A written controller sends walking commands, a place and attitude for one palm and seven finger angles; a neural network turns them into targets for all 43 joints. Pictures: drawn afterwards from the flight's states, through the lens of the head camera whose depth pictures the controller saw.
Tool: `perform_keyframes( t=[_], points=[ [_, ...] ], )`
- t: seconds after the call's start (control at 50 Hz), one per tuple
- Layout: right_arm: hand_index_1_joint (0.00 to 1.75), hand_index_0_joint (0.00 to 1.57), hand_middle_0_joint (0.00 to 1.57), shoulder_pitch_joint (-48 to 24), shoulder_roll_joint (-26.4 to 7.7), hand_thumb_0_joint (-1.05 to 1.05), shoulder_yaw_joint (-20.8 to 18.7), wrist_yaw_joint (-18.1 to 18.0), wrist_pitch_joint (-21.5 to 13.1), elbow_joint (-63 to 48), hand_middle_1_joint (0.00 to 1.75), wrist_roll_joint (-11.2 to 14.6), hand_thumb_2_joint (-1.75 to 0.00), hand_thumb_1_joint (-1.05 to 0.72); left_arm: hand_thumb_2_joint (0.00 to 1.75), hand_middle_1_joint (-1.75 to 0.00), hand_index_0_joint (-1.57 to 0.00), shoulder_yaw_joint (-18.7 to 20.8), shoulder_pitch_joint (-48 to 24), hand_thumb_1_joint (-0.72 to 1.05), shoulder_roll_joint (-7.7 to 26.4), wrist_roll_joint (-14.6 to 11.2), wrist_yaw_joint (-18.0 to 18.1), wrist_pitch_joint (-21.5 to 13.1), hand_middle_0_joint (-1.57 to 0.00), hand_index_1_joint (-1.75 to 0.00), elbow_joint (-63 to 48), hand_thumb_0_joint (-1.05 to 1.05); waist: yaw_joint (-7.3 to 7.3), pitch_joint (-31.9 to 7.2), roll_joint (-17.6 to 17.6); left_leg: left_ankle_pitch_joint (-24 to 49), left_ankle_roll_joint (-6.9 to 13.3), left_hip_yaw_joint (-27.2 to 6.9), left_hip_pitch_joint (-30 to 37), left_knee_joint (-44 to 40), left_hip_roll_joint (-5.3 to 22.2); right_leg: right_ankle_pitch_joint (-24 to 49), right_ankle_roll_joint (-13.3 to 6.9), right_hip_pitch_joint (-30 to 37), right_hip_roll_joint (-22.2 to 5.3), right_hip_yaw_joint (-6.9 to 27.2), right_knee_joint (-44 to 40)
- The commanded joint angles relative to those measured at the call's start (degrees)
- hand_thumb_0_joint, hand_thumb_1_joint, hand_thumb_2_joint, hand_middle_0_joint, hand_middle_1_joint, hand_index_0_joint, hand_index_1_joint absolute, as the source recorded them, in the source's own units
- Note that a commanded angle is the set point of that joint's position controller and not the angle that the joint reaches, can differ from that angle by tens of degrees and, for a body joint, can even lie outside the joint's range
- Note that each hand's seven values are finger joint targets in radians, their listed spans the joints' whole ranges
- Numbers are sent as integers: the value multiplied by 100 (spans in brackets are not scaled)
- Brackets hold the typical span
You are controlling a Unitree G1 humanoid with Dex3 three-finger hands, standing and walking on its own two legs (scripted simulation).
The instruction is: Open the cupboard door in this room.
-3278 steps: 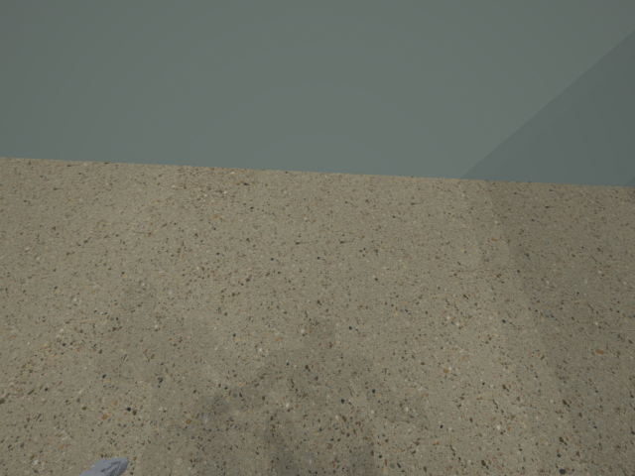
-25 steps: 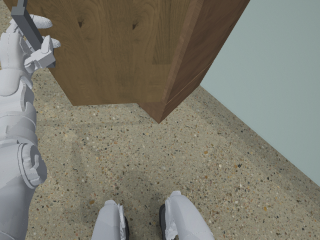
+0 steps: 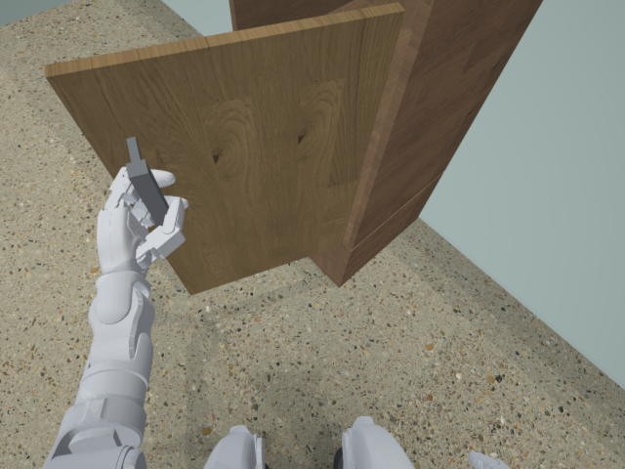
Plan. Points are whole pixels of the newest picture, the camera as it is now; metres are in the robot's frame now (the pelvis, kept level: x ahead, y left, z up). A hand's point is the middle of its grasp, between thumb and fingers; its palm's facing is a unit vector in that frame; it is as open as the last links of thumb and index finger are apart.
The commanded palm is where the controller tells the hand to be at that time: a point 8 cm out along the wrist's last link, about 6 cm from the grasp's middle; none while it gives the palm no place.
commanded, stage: pull the door open along its arc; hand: left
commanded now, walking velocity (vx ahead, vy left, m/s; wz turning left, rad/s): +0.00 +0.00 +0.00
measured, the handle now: (155, 194) +0.46 +0.20 +0.03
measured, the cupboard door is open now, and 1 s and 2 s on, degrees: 69 96 98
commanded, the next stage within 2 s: open thumb and fingers to let go in 0.48 s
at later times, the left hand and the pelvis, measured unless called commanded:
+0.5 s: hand (253, 308) +0.30 +0.06 +0.03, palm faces +0.39 -0.92 +0.01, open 6.2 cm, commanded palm +0.24 +0.11 +0.03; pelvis -0.01 -0.04 +0.00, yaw +4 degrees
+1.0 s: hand (265, 311) +0.30 +0.05 +0.03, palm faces +0.40 -0.91 -0.01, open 10.6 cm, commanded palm +0.26 +0.10 +0.03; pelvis -0.03 -0.06 -0.01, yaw +5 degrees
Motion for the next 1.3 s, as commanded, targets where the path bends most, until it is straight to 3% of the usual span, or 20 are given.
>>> perform_keyframes(
  t=[0.0,0.02,0.08,0.1,0.12,0.2,0.22,0.34,0.42,0.48,0.52,0.56,0.58,0.62,0.64,0.76,0.92,0.96,1.0,1.28],
  points=[
    [30,20,20,111,-642,0,-290,48,-189,-560,30,-156,-90,-90,90,-135,-40,503,171,90,613,265,1685,-472,-40,-135,-1634,0,686,-1984,37,2879,-243,-227,1166,-777,-258,2600,-149,1975,137,-79,-173],
    [30,20,20,55,-634,0,-295,38,-176,-575,30,-214,-90,-90,90,-135,-40,481,106,90,657,495,1988,-548,-40,-135,-1854,0,705,-2006,-39,2799,-233,-255,1132,-743,-263,2544,-164,1998,124,-50,-128],
    [30,20,20,-163,-499,0,-287,35,-136,-615,30,-318,-90,-90,90,-135,-40,-92,418,90,-47,921,2680,-581,-40,-135,-2031,0,714,-1955,-181,2635,-240,-244,1172,-740,-299,2503,-178,2052,66,-33,-131],
    [30,20,20,-267,-482,0,-292,15,-132,-617,30,-330,-90,-90,90,-135,-40,-192,421,90,-163,997,2846,-588,-40,-135,-2093,0,711,-1954,-197,2491,-238,-241,1173,-733,-311,2417,-176,2051,52,-10,-162],
    [30,20,20,-294,-466,0,-295,-23,-140,-602,30,-361,-90,-90,90,-135,-40,-336,430,90,-210,1111,2930,-612,-40,-135,-2120,0,650,-1984,-465,2382,-208,-260,1145,-689,-315,2411,-165,2096,63,17,-198],
    [30,20,20,-549,-376,0,-287,-106,-200,-575,30,-369,-90,-90,90,-135,-40,-903,637,90,-636,1309,2996,-677,-40,-135,-2317,0,652,-1872,-360,2066,-211,-231,1227,-744,-353,2273,-159,2129,7,59,-307],
    [30,20,20,-578,-358,0,-286,-136,-224,-585,30,-378,-90,-90,90,-135,-40,-967,678,90,-669,1301,2999,-679,-40,-135,-2343,0,613,-1847,-572,1978,-178,-242,1195,-727,-363,2261,-143,2189,14,87,-376],
    [30,20,20,-876,-234,0,-243,-171,-394,-577,30,-376,-90,-90,90,-135,-40,-1468,1183,90,-1109,1284,3039,-716,-40,-135,-2550,0,679,-1700,-463,1636,-160,-196,1104,-734,-438,2032,-129,2341,-71,229,-567],
    [30,20,20,-924,-188,0,-255,-128,-530,-564,30,-396,-90,-90,90,-135,-40,-2008,1443,90,-1517,1398,3160,-693,-40,-135,-2699,0,551,-1624,-667,1617,-148,-224,1068,-656,-442,2115,-102,2334,-116,309,-646],
    [30,20,20,-953,-170,0,-281,-96,-628,-529,30,-426,-90,-90,90,-135,-40,-2406,1414,90,-1792,1580,3296,-690,-40,-135,-2814,0,507,-1610,-566,1534,-156,-232,1056,-598,-460,2036,-92,2228,-171,374,-657],
    [30,20,20,-967,-158,0,-272,-95,-709,-509,30,-436,-90,-90,90,-135,-40,-2676,1373,90,-1988,1700,3360,-643,-40,-135,-2814,0,400,-1552,-770,1419,-140,-267,997,-532,-455,1909,-69,2127,-197,434,-733],
    [30,20,20,-971,-194,0,-281,-156,-729,-378,30,-453,-90,-90,90,-135,-40,-2524,585,90,-1693,1821,3481,-654,-40,-135,-2765,0,263,-1438,-852,1159,-136,-299,812,-420,-459,1510,-27,1981,-297,626,-827],
    [30,20,20,-1014,-173,0,-294,-196,-734,-375,30,-467,-90,-90,87,-134,-40,-2379,574,83,-1579,1858,3522,-678,-40,-134,-2742,0,357,-1521,-769,1029,-143,-283,691,-369,-484,1261,-9,2051,-351,795,-891],
    [30,20,20,-1029,-155,0,-280,-253,-738,-326,30,-452,-90,-90,81,-133,-38,-2209,630,69,-1413,1882,3546,-689,-38,-133,-2617,0,385,-1533,-936,946,-143,-299,558,-360,-490,1105,5,2214,-405,956,-1010],
    [30,20,20,-1098,-138,0,-286,-270,-741,-320,30,-440,-90,-90,78,-132,-38,-2300,720,62,-1553,1820,3500,-680,-38,-132,-2508,0,382,-1520,-929,916,-140,-283,543,-356,-499,1109,17,2238,-431,997,-1049],
    [30,20,20,-1088,-186,0,-265,-308,-753,-291,30,-387,-90,-90,60,-127,-35,-2186,464,20,-1571,1395,3302,-634,-35,-127,-2469,0,387,-1668,-926,923,-154,-308,553,-412,-517,1226,65,2461,-472,1032,-1119],
    [30,20,20,-1098,-231,0,-271,-290,-734,-284,30,-408,-90,-90,36,-122,-31,-2204,80,-36,-1580,1522,3326,-738,-31,-122,-2082,0,334,-1441,-826,832,-110,-310,677,-428,-497,669,-36,1935,-339,782,-1033],
    [30,20,20,-1083,-224,0,-277,-281,-732,-283,30,-416,-90,-90,30,-120,-30,-2173,-28,-50,-1567,1526,3364,-760,-30,-120,-2070,0,366,-1586,-758,871,-116,-299,702,-439,-506,735,-46,1983,-328,724,-954],
    [30,20,20,-1078,-226,0,-284,-283,-726,-299,30,-425,-90,-90,30,-120,-30,-2177,1,-50,-1602,1529,3387,-748,-30,-120,-2022,0,371,-1622,-750,925,-113,-286,752,-461,-504,840,-49,1985,-305,671,-924],
    [30,20,20,-994,-261,0,-279,-214,-645,-347,30,-453,-90,-90,30,-50,-18,-2292,-27,-50,-1838,1678,3596,-600,-18,-50,-1892,0,450,-1742,-592,1165,-131,-333,1084,-674,-452,1077,-168,1745,-94,150,-598]
  ],
)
